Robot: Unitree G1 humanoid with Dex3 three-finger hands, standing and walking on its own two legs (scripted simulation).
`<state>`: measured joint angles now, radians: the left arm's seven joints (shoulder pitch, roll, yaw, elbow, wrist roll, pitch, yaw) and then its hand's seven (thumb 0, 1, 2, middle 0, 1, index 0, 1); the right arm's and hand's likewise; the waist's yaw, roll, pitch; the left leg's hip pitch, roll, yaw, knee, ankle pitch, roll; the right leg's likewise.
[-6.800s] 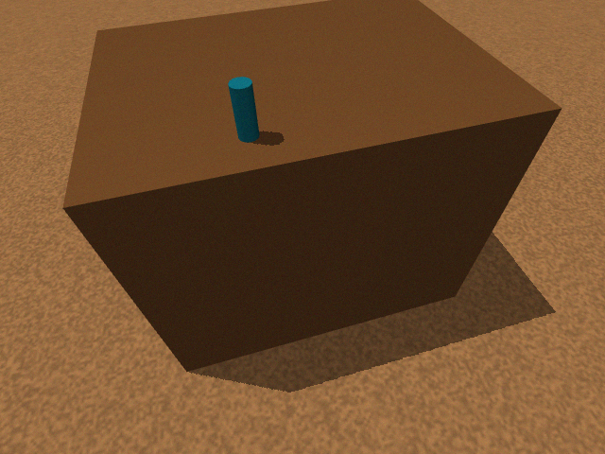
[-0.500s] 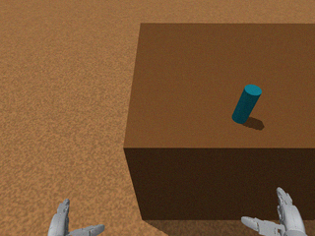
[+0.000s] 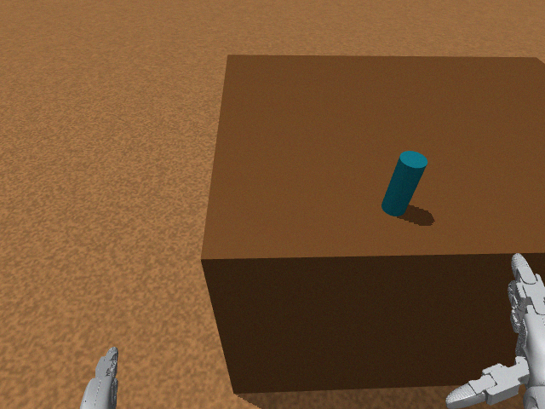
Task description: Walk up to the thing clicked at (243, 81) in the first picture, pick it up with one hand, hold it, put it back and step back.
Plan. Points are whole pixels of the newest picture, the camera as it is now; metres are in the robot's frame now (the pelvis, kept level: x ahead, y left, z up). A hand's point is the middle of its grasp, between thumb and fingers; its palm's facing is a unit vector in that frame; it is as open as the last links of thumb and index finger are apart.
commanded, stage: rise first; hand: right
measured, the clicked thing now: (402, 185) +0.44 -0.22 +0.08
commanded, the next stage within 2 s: go down in 1.08 s
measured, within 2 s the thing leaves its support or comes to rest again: neither
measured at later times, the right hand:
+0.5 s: hand (530, 328) +0.17 -0.25 +0.14, palm faces +0.37 +0.83 -0.41, open 17.5 cm
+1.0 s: hand out of the picture +0.16 -0.25 +0.17, palm faces +0.41 +0.81 -0.43, open 17.4 cm
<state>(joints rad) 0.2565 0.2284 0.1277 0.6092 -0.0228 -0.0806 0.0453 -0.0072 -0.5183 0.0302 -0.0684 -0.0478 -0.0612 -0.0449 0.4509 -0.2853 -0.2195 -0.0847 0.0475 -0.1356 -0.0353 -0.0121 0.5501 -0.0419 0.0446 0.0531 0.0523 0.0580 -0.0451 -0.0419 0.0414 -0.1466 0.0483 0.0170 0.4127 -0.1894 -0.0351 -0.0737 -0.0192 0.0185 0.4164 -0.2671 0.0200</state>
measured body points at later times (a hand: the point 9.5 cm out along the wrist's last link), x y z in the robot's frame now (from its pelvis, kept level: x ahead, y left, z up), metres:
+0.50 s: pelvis -0.02 +0.01 +0.00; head -0.04 +0.03 +0.45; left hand +0.15 +0.27 -0.08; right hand +0.14 -0.29 +0.16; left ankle +0.03 +0.14 -0.74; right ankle -0.02 -0.13 -0.74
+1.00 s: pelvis -0.02 +0.00 +0.00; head -0.04 +0.03 +0.45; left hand +0.15 +0.26 -0.09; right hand +0.14 -0.29 +0.19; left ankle +0.03 +0.14 -0.74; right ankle -0.02 -0.13 -0.74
